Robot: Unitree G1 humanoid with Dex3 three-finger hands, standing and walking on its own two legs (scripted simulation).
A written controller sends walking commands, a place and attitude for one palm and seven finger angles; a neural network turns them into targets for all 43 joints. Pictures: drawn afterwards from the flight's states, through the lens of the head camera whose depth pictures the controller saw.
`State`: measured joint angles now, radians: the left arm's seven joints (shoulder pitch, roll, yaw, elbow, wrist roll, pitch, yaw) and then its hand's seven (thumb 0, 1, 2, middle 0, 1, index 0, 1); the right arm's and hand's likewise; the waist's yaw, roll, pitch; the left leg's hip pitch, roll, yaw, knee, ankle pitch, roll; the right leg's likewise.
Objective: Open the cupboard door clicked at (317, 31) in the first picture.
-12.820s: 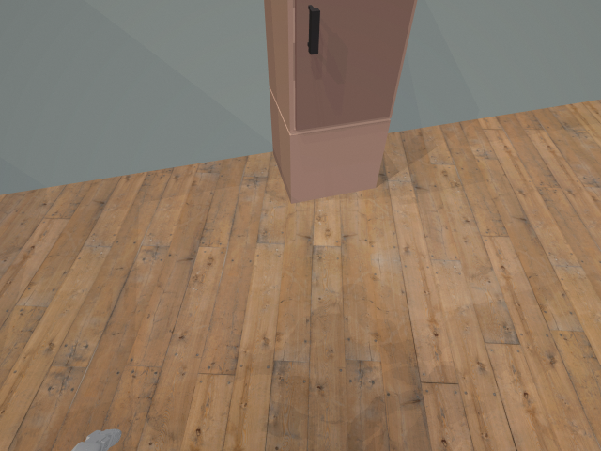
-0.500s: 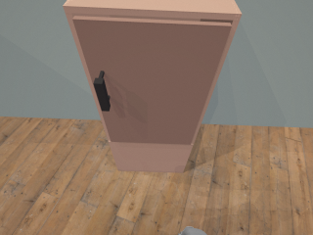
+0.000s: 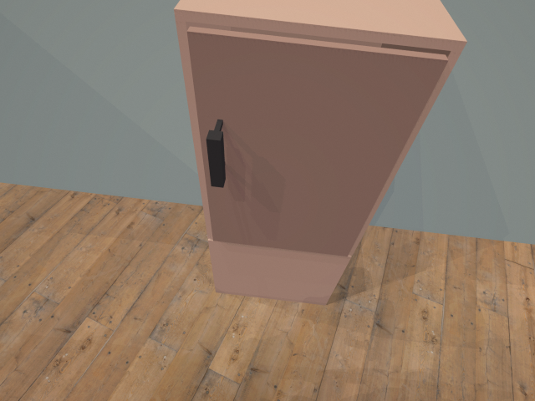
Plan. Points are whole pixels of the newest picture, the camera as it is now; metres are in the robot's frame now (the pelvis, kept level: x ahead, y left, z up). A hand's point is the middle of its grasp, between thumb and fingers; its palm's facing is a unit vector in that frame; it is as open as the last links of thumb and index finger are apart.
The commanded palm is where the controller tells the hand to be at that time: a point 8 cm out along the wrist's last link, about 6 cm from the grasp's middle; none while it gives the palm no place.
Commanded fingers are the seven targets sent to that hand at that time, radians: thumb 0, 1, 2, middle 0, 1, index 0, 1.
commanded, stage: come to a stop and stand still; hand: left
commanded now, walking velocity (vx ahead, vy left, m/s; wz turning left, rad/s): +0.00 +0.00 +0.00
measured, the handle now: (218, 153) +0.54 +0.14 +0.03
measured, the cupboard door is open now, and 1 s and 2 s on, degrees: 0 0 0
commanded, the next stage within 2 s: look again from close up in 0.48 s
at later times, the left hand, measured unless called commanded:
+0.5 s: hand out of the picture -0.05 +0.17 -0.17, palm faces +0.01 -0.99 -0.16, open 7.4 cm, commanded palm none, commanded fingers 0.00 0.90 0.90 -0.20 -0.30 -0.20 -0.30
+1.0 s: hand out of the picture +0.03 +0.20 -0.16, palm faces +0.02 -0.97 -0.24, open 7.4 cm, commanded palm none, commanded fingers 0.00 0.90 0.90 -0.20 -0.30 -0.20 -0.30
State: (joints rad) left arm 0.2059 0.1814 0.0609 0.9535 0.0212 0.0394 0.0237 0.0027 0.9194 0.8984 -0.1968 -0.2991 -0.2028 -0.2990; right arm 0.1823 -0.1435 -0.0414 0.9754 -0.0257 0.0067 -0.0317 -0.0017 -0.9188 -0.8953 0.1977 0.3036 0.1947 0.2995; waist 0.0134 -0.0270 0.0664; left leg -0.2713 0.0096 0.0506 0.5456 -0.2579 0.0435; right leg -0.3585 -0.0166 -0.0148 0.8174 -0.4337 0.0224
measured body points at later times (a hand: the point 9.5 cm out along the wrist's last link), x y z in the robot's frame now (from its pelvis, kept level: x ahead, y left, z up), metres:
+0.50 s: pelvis -0.02 +0.01 +0.01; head -0.02 +0.01 +0.46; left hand -0.05 +0.22 -0.16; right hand -0.05 -0.21 -0.15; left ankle +0.02 +0.09 -0.74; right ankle -0.02 -0.13 -0.74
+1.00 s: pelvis -0.03 +0.00 +0.00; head -0.05 +0.01 +0.45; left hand +0.03 +0.25 -0.14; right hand +0.04 -0.25 -0.14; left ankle +0.02 +0.09 -0.74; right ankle -0.02 -0.13 -0.74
